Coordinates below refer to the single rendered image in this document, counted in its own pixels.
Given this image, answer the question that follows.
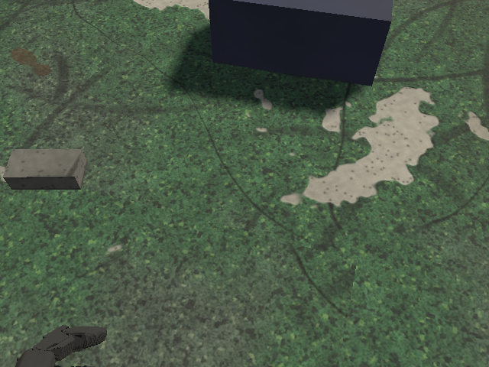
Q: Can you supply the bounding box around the left robot hand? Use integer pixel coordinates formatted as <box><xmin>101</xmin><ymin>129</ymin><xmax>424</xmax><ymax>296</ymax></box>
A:
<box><xmin>15</xmin><ymin>325</ymin><xmax>107</xmax><ymax>367</ymax></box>

